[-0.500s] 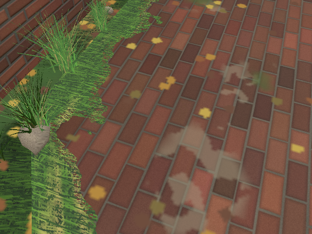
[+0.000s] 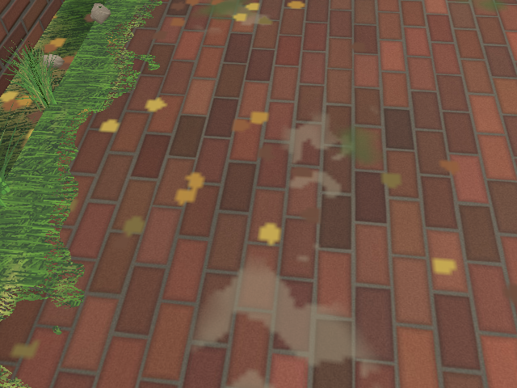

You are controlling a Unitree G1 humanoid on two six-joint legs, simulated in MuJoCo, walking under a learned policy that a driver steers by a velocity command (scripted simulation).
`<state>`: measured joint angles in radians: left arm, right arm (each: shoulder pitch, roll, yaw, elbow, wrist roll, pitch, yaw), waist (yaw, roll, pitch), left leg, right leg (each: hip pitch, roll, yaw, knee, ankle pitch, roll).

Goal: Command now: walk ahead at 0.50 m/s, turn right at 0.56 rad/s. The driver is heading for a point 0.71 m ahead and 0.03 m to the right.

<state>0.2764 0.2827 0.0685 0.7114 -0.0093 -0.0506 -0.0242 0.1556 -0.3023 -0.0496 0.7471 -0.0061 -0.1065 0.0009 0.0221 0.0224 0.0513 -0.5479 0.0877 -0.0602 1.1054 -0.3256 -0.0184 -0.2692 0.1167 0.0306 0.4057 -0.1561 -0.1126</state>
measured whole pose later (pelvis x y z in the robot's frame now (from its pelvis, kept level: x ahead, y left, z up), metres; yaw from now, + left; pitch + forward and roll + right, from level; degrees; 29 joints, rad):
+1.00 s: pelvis +0.53 -0.06 +0.00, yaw -11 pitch +1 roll +0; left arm 0.25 0.26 0.05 0.76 0.01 -0.07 -0.03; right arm 0.22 -0.32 -0.05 0.80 0.00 -0.06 0.00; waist 0.01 0.05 0.04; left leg -0.56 0.08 -0.02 1.04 -0.33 -0.03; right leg -0.24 0.04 -0.03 0.37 -0.15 -0.06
